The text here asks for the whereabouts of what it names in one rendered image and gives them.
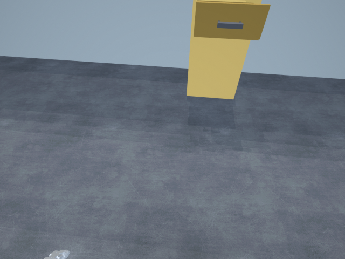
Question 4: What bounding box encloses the handle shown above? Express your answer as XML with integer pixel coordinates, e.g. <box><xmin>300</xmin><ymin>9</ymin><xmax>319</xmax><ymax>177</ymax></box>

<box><xmin>217</xmin><ymin>20</ymin><xmax>243</xmax><ymax>29</ymax></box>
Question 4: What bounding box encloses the cabinet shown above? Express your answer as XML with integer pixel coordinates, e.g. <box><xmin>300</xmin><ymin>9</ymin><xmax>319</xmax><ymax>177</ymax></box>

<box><xmin>187</xmin><ymin>0</ymin><xmax>262</xmax><ymax>99</ymax></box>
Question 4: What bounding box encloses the drawer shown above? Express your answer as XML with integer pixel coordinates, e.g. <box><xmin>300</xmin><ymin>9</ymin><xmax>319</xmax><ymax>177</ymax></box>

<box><xmin>194</xmin><ymin>0</ymin><xmax>271</xmax><ymax>40</ymax></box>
